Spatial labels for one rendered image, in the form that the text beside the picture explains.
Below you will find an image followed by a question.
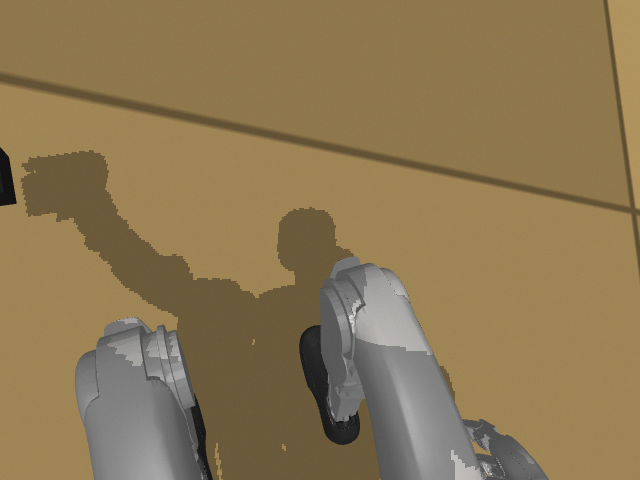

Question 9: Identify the small box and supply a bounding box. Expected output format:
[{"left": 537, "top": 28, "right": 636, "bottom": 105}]
[{"left": 0, "top": 147, "right": 17, "bottom": 206}]

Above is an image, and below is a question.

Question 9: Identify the right robot hand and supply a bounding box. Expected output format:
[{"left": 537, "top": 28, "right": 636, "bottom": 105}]
[{"left": 462, "top": 419, "right": 549, "bottom": 480}]

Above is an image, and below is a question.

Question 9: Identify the right robot foot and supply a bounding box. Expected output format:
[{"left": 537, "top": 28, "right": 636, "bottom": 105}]
[{"left": 299, "top": 325, "right": 360, "bottom": 445}]

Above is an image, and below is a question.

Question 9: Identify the left robot foot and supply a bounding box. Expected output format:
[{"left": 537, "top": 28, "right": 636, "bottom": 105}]
[{"left": 190, "top": 394, "right": 213, "bottom": 480}]

